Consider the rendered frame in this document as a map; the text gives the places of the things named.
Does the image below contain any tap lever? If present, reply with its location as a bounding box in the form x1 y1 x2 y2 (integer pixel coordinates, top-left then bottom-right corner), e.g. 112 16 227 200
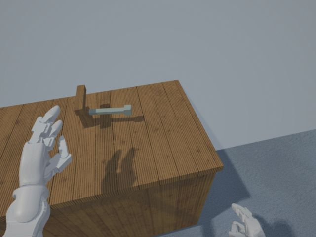
89 105 132 116

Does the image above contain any counter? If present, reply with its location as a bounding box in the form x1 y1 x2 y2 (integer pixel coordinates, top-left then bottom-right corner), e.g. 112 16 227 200
0 80 224 237

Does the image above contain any right robot hand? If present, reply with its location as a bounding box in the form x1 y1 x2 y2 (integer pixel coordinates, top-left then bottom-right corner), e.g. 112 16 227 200
229 203 266 237

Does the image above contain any left robot hand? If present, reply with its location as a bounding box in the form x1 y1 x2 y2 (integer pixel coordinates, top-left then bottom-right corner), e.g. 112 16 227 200
19 105 72 187

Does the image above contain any robot left forearm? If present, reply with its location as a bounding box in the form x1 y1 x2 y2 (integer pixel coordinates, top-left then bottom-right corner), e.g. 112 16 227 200
2 184 50 237

